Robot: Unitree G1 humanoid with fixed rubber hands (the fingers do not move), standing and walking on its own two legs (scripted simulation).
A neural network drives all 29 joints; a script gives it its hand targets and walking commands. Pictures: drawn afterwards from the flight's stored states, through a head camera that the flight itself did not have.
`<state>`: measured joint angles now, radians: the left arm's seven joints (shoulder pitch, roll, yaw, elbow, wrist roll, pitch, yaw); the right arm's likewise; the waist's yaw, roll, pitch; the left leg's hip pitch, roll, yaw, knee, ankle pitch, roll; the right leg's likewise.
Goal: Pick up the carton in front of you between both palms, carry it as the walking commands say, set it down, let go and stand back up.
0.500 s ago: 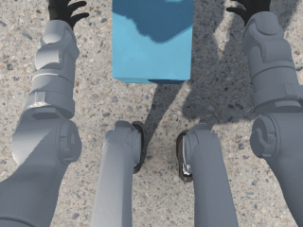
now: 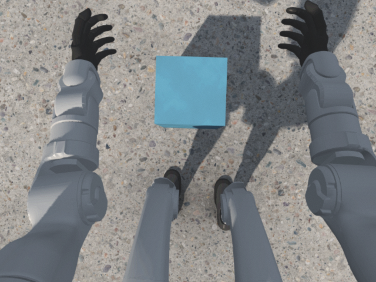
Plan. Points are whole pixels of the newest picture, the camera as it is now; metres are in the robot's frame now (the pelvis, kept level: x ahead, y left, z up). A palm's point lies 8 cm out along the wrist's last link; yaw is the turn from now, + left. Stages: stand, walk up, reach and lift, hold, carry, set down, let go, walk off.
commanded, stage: let go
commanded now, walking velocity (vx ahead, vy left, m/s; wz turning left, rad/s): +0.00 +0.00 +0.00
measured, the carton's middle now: (190, 98) +0.50 +0.04 -0.49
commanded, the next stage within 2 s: stand in 1.32 s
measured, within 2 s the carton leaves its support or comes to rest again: neither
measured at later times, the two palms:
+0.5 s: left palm (33, 120) +0.38 +0.24 +0.01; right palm (371, 113) +0.40 -0.20 +0.01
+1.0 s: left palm out of the picture +0.24 +0.23 +0.09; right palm out of the picture +0.25 -0.24 +0.10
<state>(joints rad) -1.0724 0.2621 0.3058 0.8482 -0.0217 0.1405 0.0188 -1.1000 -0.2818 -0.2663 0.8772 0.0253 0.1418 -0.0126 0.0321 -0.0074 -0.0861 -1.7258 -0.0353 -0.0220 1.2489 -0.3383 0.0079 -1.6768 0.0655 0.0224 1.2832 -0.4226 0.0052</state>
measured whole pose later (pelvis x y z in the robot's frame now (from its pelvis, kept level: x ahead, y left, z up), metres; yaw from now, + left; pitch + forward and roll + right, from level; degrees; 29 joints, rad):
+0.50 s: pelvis +0.06 +0.01 +0.11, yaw +1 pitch +31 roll -1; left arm -0.35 0.20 0.18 0.61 0.03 0.04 -0.05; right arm -0.38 -0.19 -0.18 0.64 -0.04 0.04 0.03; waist 0.02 0.00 -0.09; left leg -1.04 -0.04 -0.03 0.76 -0.26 0.02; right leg -0.99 0.05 0.05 0.78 -0.33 0.00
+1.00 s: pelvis +0.09 -0.01 +0.16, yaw +1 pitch -1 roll +1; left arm 0.24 0.22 0.05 0.42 0.00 0.07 -0.07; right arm 0.23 -0.21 -0.05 0.44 0.00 0.07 0.07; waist 0.00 -0.02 0.06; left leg -0.19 -0.04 -0.04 0.43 -0.22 0.01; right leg -0.14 0.04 0.05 0.44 -0.29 -0.02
